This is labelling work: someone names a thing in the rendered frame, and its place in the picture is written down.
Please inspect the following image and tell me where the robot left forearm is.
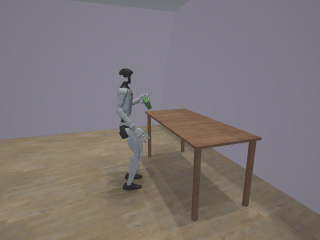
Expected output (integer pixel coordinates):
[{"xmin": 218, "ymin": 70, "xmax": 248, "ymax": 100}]
[{"xmin": 132, "ymin": 98, "xmax": 140, "ymax": 106}]

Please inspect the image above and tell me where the sponge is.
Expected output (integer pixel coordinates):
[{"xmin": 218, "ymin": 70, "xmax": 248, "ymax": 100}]
[{"xmin": 142, "ymin": 95, "xmax": 152, "ymax": 110}]

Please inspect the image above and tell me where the robot left thigh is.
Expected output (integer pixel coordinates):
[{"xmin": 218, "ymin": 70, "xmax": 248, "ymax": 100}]
[{"xmin": 131, "ymin": 129, "xmax": 143, "ymax": 155}]

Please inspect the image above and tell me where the left robot foot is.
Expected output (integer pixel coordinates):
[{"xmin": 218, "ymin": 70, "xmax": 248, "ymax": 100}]
[{"xmin": 125, "ymin": 173, "xmax": 142, "ymax": 179}]

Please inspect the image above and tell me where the robot right upper arm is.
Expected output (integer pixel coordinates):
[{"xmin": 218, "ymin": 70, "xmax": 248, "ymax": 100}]
[{"xmin": 116, "ymin": 88, "xmax": 128, "ymax": 114}]

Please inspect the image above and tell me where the table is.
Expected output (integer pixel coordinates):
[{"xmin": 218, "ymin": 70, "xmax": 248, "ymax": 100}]
[{"xmin": 145, "ymin": 108, "xmax": 262, "ymax": 222}]

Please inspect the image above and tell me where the left robot hand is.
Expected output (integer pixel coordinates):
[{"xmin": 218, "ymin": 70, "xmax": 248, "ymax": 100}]
[{"xmin": 139, "ymin": 93, "xmax": 150, "ymax": 104}]

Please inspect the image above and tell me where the right robot hand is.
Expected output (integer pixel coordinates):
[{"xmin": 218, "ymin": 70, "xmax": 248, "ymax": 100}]
[{"xmin": 134, "ymin": 127, "xmax": 151, "ymax": 144}]

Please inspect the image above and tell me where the robot right forearm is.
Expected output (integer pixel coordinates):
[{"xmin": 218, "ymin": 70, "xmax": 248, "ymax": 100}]
[{"xmin": 117, "ymin": 108, "xmax": 138, "ymax": 131}]

